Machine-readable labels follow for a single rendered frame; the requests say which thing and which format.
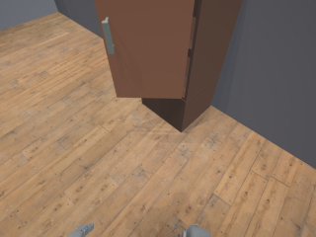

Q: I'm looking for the left robot hand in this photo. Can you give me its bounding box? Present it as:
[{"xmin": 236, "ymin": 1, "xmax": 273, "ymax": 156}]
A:
[{"xmin": 68, "ymin": 223, "xmax": 94, "ymax": 237}]

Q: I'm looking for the cupboard door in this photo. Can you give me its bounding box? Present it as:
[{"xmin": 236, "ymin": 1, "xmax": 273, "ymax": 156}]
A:
[{"xmin": 94, "ymin": 0, "xmax": 195, "ymax": 99}]

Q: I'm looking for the handle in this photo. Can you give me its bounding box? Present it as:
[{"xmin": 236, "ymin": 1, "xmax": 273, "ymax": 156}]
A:
[{"xmin": 102, "ymin": 17, "xmax": 115, "ymax": 54}]

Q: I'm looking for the right robot thigh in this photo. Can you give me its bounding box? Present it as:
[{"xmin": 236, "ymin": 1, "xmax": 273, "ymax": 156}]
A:
[{"xmin": 182, "ymin": 226, "xmax": 212, "ymax": 237}]

